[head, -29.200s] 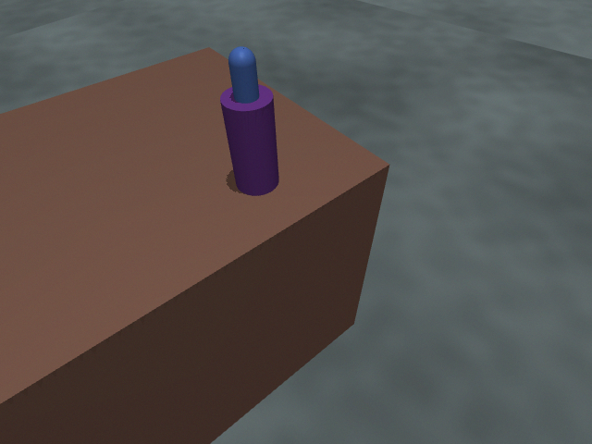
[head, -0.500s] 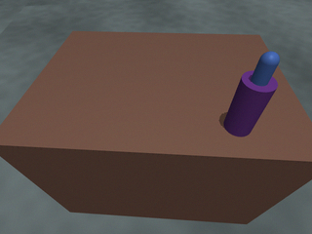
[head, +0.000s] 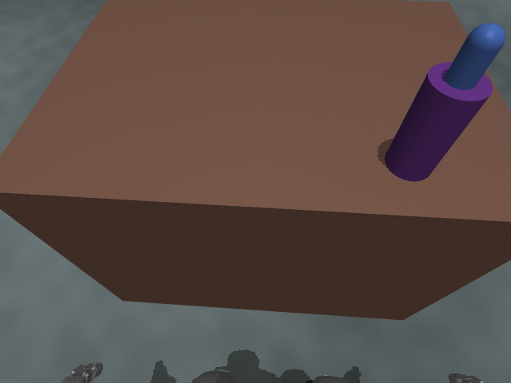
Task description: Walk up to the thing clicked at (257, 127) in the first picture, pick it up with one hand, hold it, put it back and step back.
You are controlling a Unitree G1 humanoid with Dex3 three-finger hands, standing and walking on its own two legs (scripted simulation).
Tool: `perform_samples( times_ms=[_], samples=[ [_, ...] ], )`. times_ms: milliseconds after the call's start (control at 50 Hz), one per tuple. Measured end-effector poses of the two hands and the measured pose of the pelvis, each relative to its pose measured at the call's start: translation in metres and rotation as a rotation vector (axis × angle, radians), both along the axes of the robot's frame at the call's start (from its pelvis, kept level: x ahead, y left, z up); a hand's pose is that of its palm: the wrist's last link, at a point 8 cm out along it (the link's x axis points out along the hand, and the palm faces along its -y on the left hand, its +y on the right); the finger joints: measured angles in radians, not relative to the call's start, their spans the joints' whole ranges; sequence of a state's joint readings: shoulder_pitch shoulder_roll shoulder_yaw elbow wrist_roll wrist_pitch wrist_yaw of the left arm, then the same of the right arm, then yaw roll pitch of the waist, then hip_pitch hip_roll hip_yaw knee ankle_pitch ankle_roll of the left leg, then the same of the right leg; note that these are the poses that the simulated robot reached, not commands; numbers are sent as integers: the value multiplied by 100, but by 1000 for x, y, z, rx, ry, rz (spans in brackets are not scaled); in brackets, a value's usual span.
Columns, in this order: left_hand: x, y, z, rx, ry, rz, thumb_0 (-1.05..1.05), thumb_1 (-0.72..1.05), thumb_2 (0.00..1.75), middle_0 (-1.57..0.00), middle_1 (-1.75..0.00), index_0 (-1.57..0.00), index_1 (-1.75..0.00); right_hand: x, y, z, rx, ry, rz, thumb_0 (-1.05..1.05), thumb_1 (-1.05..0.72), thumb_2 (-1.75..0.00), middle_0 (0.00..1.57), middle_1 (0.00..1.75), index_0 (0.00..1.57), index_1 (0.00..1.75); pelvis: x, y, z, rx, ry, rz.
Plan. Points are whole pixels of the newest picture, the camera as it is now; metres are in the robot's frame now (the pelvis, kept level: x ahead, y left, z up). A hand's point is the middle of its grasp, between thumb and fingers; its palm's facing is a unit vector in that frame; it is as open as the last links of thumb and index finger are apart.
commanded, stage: step back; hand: right
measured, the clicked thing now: (441, 109) +0.50 -0.28 +0.12
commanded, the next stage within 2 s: none
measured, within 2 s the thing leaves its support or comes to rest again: neither
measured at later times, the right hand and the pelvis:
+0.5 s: hand out of the picture +0.01 -0.21 -0.15, palm faces +0.07 +0.92 -0.39, open 7.3 cm; pelvis -0.08 +0.05 +0.00, yaw -5 degrees
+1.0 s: hand out of the picture -0.13 -0.22 -0.14, palm faces -0.03 +0.90 -0.43, open 7.3 cm; pelvis -0.20 +0.06 -0.01, yaw -2 degrees
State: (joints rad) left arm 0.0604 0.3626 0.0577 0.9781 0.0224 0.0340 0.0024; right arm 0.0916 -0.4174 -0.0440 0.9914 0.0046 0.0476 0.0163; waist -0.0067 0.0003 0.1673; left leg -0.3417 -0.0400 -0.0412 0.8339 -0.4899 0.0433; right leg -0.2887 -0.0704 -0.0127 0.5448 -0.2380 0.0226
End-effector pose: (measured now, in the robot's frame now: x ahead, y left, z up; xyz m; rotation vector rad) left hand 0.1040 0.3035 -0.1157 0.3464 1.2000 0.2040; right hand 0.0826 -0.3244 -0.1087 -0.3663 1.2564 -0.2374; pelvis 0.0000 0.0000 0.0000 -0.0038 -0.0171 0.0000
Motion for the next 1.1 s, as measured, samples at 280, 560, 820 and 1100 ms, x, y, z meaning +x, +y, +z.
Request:
perform_samples(
  times_ms=[280, 560, 820, 1100],
  samples=[
    [-18, 41, -15, -47, -11, -36, 1, 91, 90, -20, -30, -21, -30, -82, 61, 19, -53, 66, -44, 0, -91, -90, 20, 30, 21, 30, -40, 48, 5, -25, 10, -26],
    [-86, 44, -4, 22, 27, -95, 1, 91, 90, -21, -30, -21, -30, -93, 63, -8, 27, -140, -58, 0, -90, -90, 21, 30, 21, 30, -92, 47, -9, 7, -28, -114],
    [-130, 31, 20, 17, -86, -89, 1, 90, 90, -21, -30, -21, -30, -158, 44, 3, 0, -89, -18, 0, -91, -90, 20, 30, 21, 30, -151, 41, 2, 34, 6, -76],
    [-208, 50, 0, -43, -65, -44, 1, 91, 90, -21, -30, -21, -30, -242, 70, 21, -38, -63, 23, 0, -91, -90, 21, 30, 21, 30, -226, 52, 3, -20, 0, -50]
  ],
)
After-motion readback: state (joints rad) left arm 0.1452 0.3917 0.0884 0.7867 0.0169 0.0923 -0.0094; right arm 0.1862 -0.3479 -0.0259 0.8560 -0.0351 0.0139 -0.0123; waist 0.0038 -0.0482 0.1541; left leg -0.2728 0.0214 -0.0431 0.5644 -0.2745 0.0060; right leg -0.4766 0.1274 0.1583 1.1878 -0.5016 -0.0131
